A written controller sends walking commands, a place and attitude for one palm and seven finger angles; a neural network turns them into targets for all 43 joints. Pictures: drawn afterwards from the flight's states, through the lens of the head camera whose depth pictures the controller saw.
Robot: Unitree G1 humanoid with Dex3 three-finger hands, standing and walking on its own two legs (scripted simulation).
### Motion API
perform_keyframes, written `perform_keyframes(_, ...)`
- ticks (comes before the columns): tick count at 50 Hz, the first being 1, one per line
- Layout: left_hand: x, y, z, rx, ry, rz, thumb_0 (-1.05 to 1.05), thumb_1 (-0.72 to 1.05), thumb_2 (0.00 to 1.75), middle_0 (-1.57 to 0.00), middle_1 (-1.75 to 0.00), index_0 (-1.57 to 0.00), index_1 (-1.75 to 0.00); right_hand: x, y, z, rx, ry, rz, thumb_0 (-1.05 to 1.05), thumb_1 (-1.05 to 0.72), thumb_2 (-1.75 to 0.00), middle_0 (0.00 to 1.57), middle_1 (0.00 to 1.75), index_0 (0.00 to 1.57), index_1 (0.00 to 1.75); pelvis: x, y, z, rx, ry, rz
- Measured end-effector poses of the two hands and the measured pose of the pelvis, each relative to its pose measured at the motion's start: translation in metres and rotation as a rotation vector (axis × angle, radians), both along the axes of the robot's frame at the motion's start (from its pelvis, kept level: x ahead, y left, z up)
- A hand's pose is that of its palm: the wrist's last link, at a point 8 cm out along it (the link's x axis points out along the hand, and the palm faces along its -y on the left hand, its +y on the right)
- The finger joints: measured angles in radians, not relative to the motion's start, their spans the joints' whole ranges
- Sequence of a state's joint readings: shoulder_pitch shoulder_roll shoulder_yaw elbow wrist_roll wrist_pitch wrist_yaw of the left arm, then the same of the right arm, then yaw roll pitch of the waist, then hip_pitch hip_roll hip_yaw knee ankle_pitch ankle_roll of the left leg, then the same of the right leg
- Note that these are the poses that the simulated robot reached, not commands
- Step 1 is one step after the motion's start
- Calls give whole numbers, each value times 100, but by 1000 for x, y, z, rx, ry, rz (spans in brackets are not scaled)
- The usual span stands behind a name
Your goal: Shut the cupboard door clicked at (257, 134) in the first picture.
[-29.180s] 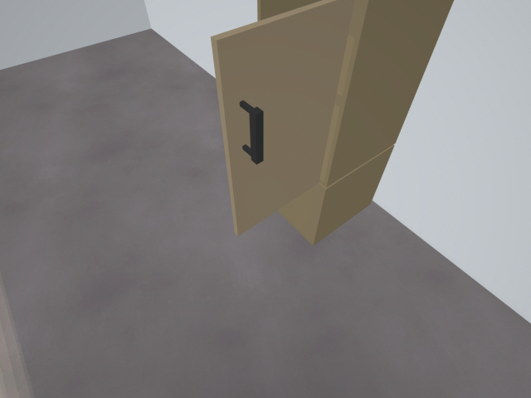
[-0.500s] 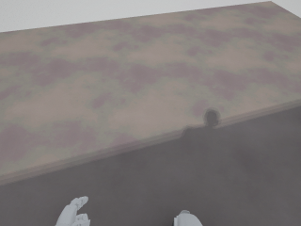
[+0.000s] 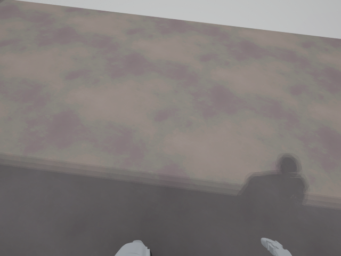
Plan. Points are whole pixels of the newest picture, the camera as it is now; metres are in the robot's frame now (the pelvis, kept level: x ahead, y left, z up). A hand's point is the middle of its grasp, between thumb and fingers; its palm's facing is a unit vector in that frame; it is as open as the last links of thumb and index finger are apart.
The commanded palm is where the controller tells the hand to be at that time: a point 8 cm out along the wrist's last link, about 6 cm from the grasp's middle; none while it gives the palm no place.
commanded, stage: turn to face it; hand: left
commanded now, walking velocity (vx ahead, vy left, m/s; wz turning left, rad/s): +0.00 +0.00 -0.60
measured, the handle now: out of the picture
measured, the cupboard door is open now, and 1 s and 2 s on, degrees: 51 51 51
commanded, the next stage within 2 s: none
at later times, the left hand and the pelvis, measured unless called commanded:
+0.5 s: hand out of the picture +0.08 +0.17 -0.16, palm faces -0.07 -0.98 -0.19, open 7.4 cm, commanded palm none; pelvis +0.05 +0.00 +0.01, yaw -10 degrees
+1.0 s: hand (136, 193) +0.29 +0.12 -0.13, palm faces -0.46 -0.83 -0.31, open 7.4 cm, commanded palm none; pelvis +0.05 -0.01 +0.00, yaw -28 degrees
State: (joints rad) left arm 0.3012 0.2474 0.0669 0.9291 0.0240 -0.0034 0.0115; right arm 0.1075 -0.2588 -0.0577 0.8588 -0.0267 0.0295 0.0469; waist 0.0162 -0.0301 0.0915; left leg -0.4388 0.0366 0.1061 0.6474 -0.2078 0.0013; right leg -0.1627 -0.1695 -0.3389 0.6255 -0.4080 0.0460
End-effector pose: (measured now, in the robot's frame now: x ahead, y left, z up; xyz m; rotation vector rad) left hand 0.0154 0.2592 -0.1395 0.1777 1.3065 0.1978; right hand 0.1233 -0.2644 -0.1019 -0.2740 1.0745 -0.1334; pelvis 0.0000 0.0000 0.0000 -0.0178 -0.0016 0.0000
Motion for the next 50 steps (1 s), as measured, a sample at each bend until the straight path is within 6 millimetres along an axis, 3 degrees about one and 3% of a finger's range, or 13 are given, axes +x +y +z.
perform_keyframes(2,-5,12,-10,5,35,24,0,92,90,-20,-30,-20,-30,30,8,-1,-22,-61,46,1,-91,-90,20,30,19,30,8,8,-10,-7,3,17)
perform_keyframes(5,-1,21,-10,21,47,48,0,92,90,-20,-30,-20,-30,52,22,5,-34,-92,85,0,-91,-90,20,30,19,30,13,11,-8,-2,-6,15)
perform_keyframes(8,10,19,-2,10,32,45,1,92,90,-20,-30,-19,-30,58,36,9,-17,-93,89,0,-91,-90,20,30,19,30,19,14,1,-1,-10,9)
perform_keyframes(12,22,4,8,-21,26,21,1,92,90,-20,-30,-19,-30,52,52,5,48,-65,59,1,-91,-90,20,30,20,30,28,14,10,-3,-12,-19)
perform_keyframes(16,31,-15,12,-45,42,-13,1,91,90,-20,-30,-19,-30,34,55,-9,112,-17,-13,1,-90,-90,20,30,20,30,36,8,11,-1,-13,-66)
perform_keyframes(21,44,-35,8,-45,66,-66,0,91,90,-20,-30,-20,-30,-1,34,-32,142,61,-143,1,-90,-90,21,30,20,30,42,-3,3,19,2,-131)
perform_keyframes(26,67,-38,16,-45,71,-116,1,91,90,-20,-30,-20,-30,-38,14,-24,90,150,-248,1,-91,-90,20,30,20,30,48,-1,12,32,22,-185)
perform_keyframes(31,107,-21,11,-34,59,-194,1,91,90,-20,-30,-20,-30,-60,6,-11,23,150,-335,1,-91,-90,20,30,20,30,56,8,13,37,30,-245)
perform_keyframes(34,139,-9,3,-25,34,-248,1,91,90,-20,-30,-20,-30,-72,7,-10,-16,134,-372,1,-91,-90,20,30,19,30,59,15,6,25,29,-284)
perform_keyframes(38,189,-9,13,-6,-28,-338,1,91,90,-20,-30,-20,-30,-95,15,-2,-19,148,-413,1,-91,-90,20,30,20,30,60,16,12,8,15,-336)
perform_keyframes(41,226,-21,26,-3,-96,-405,1,91,90,-20,-30,-20,-30,-113,19,-2,0,169,-451,1,-91,-90,20,30,20,30,59,14,16,-6,11,-376)
perform_keyframes(45,265,-51,39,2,-177,-509,1,91,90,-19,-30,-19,-30,-138,20,-11,41,182,-520,1,-90,-90,20,30,20,30,57,7,15,-9,9,-434)
perform_keyframes(50,290,-96,44,12,-267,-625,1,91,90,-20,-30,-19,-30,-166,9,-36,92,191,-607,1,-90,-90,20,30,20,30,52,-10,0,7,6,-496)
